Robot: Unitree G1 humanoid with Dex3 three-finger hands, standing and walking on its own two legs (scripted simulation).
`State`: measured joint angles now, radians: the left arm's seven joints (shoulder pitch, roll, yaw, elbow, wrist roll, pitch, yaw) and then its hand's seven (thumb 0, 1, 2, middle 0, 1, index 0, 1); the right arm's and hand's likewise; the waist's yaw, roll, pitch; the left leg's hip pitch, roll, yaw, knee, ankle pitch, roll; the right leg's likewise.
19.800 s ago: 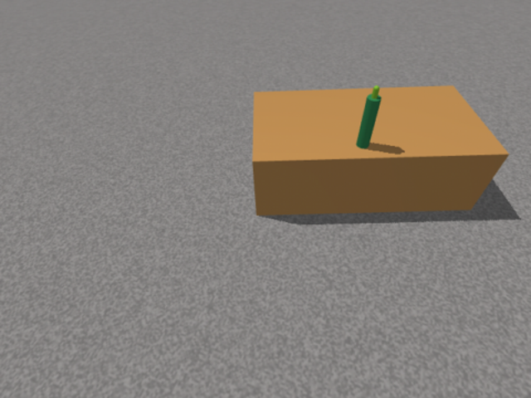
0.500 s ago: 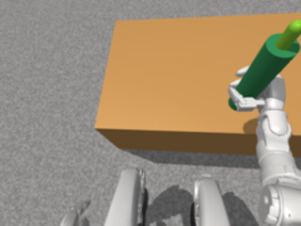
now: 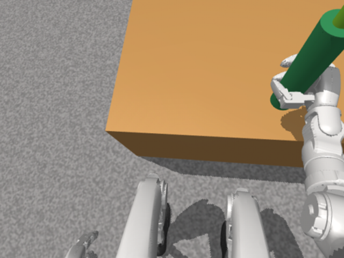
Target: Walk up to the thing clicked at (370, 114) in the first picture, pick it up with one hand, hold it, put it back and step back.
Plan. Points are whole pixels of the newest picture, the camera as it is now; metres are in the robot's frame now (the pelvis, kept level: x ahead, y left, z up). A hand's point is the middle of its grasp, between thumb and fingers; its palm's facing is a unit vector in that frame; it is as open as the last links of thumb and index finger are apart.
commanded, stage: lower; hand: right
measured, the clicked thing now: (309, 64) +0.50 -0.18 +0.07
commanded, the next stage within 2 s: loosen in 1.02 s
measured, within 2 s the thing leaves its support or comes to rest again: rests again in 0.74 s
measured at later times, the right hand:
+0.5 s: hand (276, 97) +0.51 -0.17 -0.07, palm faces +0.04 +1.00 -0.02, open 7.2 cm
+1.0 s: hand (273, 100) +0.51 -0.17 -0.09, palm faces +0.04 +1.00 -0.01, open 7.2 cm
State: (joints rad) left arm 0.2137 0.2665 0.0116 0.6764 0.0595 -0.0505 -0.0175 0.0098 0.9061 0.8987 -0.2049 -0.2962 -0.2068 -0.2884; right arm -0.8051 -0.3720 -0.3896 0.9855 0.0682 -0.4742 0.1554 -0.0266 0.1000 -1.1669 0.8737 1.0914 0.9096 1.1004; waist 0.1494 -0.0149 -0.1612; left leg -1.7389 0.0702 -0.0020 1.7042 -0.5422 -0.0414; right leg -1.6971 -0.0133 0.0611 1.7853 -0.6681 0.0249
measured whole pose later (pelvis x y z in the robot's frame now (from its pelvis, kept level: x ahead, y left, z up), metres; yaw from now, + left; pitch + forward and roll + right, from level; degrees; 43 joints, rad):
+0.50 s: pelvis -0.01 +0.00 -0.06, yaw -1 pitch +35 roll +2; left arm 0.19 0.29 0.02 0.67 0.07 -0.03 -0.03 0.01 0.91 0.90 -0.21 -0.30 -0.20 -0.29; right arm -0.87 -0.38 -0.39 1.01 0.04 -0.48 0.15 -0.03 0.10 -1.17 0.88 1.09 0.91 1.10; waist 0.16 -0.02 -0.14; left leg -1.95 0.08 -0.02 1.92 -0.58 -0.05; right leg -1.90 0.01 0.07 2.00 -0.71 0.03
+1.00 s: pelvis -0.01 +0.00 -0.09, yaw -1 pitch +35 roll +3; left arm 0.21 0.30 0.02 0.68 0.07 -0.01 -0.04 0.01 0.92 0.88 -0.20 -0.30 -0.21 -0.29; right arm -0.91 -0.39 -0.38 1.01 0.04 -0.48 0.14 -0.03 0.10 -1.17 0.88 1.09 0.91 1.10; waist 0.17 -0.02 -0.13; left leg -2.02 0.09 -0.03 1.99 -0.58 -0.06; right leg -1.99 0.02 0.07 2.08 -0.70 0.02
